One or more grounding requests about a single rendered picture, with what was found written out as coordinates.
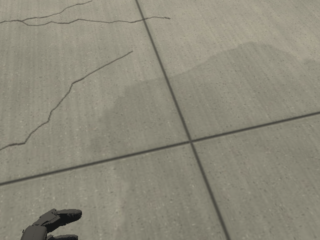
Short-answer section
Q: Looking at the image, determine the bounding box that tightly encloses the robot left hand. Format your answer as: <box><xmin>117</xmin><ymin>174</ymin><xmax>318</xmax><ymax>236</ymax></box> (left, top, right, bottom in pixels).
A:
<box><xmin>20</xmin><ymin>208</ymin><xmax>82</xmax><ymax>240</ymax></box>

